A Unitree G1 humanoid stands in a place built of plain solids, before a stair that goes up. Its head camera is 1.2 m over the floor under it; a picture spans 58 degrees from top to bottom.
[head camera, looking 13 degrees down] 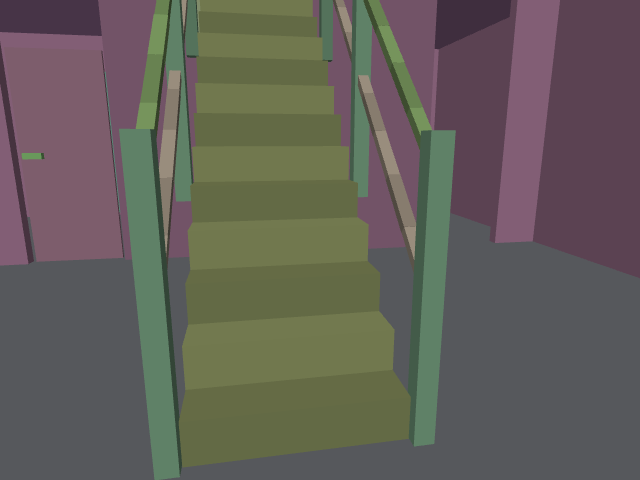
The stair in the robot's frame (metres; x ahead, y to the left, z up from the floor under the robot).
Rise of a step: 0.19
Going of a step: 0.22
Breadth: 0.90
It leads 10 degrees to the left of straight ahead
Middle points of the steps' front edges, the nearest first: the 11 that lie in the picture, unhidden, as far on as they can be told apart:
1.47 0.08 0.19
1.69 0.11 0.39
1.90 0.15 0.58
2.11 0.19 0.78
2.32 0.23 0.97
2.53 0.27 1.16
2.75 0.31 1.36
2.96 0.35 1.55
3.17 0.38 1.75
3.38 0.42 1.94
3.60 0.46 2.13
